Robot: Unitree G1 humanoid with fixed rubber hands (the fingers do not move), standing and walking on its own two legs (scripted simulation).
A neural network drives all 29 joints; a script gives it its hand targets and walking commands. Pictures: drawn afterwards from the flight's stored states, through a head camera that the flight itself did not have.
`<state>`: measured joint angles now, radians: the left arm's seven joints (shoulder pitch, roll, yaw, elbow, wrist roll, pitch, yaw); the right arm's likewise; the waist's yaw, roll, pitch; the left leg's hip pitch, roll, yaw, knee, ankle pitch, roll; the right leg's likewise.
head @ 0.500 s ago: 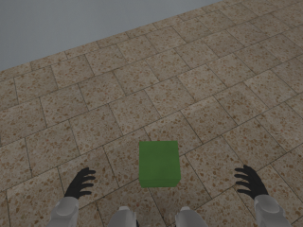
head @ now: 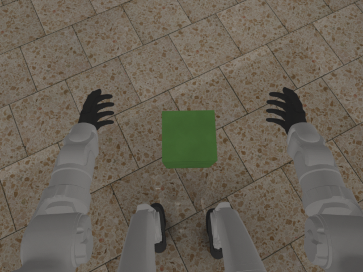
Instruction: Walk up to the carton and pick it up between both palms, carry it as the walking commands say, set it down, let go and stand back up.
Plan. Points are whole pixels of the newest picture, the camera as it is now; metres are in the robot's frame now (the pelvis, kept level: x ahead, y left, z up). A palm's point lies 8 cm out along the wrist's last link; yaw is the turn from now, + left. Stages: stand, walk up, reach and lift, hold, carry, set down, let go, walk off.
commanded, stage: reach and lift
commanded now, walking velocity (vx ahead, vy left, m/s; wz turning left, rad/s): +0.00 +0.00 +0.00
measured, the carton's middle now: (188, 142) +0.49 -0.03 -0.54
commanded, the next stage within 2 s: none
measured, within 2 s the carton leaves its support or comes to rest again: neither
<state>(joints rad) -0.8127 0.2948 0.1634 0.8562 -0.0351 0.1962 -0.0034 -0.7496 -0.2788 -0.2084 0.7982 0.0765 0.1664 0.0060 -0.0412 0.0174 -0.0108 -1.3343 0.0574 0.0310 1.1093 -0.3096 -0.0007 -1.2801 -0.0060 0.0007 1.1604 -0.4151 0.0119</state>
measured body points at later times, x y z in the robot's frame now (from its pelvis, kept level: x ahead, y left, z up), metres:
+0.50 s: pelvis +0.00 +0.00 -0.04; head +0.31 +0.01 +0.29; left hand +0.52 +0.18 -0.15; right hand +0.49 -0.23 -0.15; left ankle +0.10 +0.13 -0.63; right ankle +0.06 -0.12 -0.63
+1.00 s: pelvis -0.03 +0.00 -0.19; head +0.30 +0.01 +0.12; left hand +0.51 +0.18 -0.32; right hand +0.49 -0.22 -0.31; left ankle +0.10 +0.13 -0.63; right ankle +0.06 -0.13 -0.63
